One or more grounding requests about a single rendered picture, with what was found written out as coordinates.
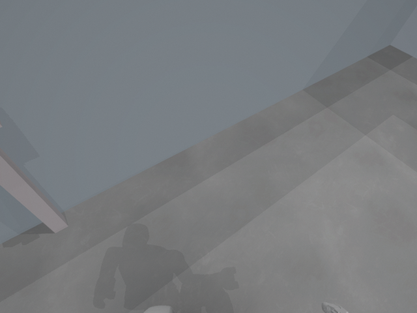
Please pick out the panel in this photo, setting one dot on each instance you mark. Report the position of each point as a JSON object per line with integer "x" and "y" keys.
{"x": 14, "y": 181}

